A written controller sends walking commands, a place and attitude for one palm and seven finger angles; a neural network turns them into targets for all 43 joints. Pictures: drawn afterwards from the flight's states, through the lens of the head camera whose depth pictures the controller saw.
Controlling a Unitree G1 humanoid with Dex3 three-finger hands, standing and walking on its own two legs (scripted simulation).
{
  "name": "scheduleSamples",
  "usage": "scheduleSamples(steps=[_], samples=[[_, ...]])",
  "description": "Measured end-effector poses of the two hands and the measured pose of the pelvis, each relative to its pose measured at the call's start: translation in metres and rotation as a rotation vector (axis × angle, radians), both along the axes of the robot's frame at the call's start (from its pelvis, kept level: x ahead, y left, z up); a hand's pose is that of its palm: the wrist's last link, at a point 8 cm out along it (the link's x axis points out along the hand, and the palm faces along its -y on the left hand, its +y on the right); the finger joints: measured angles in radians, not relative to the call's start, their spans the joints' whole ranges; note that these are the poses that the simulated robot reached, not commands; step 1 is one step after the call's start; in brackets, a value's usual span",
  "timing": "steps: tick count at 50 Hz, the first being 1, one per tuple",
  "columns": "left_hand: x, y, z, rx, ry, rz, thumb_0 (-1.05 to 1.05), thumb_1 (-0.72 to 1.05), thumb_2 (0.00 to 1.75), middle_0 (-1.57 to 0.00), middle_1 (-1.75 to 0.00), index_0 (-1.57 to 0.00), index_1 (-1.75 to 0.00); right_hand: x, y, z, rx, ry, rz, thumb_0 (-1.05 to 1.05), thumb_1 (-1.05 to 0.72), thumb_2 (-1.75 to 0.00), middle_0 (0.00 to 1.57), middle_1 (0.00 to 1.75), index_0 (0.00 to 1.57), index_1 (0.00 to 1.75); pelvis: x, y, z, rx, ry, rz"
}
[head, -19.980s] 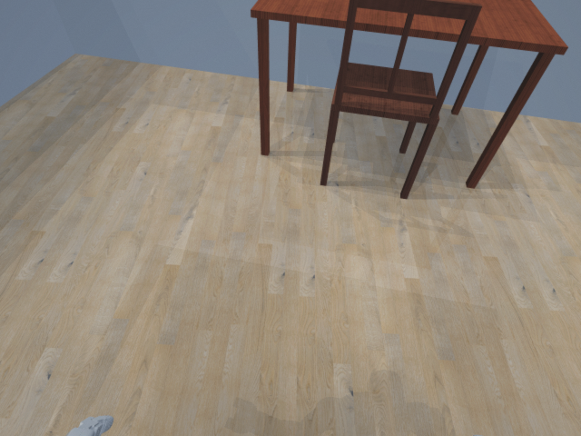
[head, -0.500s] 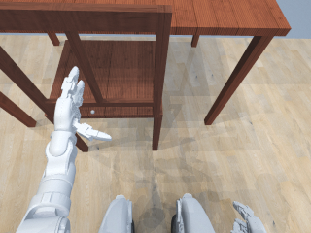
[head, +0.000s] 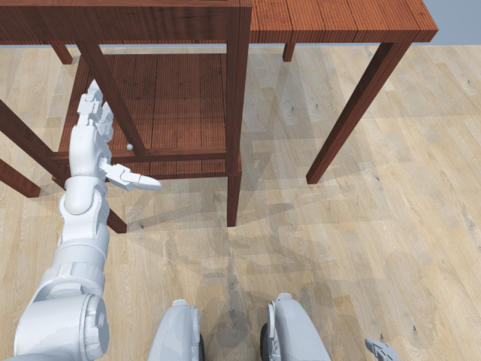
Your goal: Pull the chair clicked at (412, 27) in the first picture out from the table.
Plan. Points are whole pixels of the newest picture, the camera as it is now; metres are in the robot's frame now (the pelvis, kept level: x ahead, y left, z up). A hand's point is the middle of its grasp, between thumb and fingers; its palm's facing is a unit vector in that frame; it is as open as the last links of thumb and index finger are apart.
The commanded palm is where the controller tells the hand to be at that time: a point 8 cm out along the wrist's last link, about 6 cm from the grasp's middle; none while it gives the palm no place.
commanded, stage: push the fingers through the gap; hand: left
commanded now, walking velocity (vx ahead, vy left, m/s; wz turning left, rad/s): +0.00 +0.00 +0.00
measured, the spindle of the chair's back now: (119, 108) +0.52 +0.19 +0.04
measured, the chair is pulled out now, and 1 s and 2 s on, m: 0.00 0.00 0.01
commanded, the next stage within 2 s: hook a spindle and tug to test in 0.74 s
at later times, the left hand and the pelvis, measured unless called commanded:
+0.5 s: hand (134, 127) +0.49 +0.16 +0.03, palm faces +0.04 -1.00 -0.04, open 16.9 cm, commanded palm +0.46 +0.21 +0.03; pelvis +0.00 +0.00 -0.01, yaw -1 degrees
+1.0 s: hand (134, 125) +0.50 +0.17 +0.03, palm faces +0.04 -1.00 -0.03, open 16.7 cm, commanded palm +0.46 +0.21 +0.03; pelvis +0.00 +0.00 +0.00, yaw -1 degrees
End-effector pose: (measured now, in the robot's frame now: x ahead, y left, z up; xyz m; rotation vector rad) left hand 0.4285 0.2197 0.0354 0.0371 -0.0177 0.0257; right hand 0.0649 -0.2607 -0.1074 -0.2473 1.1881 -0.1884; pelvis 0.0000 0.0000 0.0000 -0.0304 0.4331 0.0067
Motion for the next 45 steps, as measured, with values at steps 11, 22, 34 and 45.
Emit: scheduleSamples(steps=[11,22,34,45], samples=[[0.025,-0.005,-0.001,-0.001,0.0,0.001,-0.01,-0.5,0.3,-0.06,-0.08,-0.06,-0.08,-0.009,0.001,-0.005,-0.004,0.043,-0.005,0.01,-0.9,-0.9,0.2,0.3,0.2,0.3,-0.001,0.001,-0.005,-0.004,0.019,-0.001],[0.041,-0.004,0.0,-0.001,0.0,0.009,-0.01,-0.5,0.3,-0.06,-0.08,-0.06,-0.08,-0.029,0.003,-0.008,0.007,0.117,-0.036,0.01,-0.9,-0.9,0.2,0.3,0.2,0.3,0.0,0.001,-0.006,-0.005,0.035,-0.008],[0.038,-0.001,-0.004,-0.001,0.015,0.011,-0.01,-0.5,0.3,-0.06,-0.08,-0.06,-0.08,-0.032,0.001,-0.003,-0.001,0.144,-0.04,0.01,-0.9,-0.9,0.2,0.3,0.2,0.3,0.002,0.001,-0.003,-0.009,0.033,-0.004],[0.047,-0.002,-0.006,-0.002,0.01,0.01,-0.01,-0.5,0.3,-0.06,-0.09,-0.07,-0.09,-0.022,0.0,-0.003,-0.013,0.128,-0.036,0.01,-0.9,-0.9,0.2,0.3,0.2,0.3,0.003,0.002,-0.005,-0.012,0.042,-0.005]])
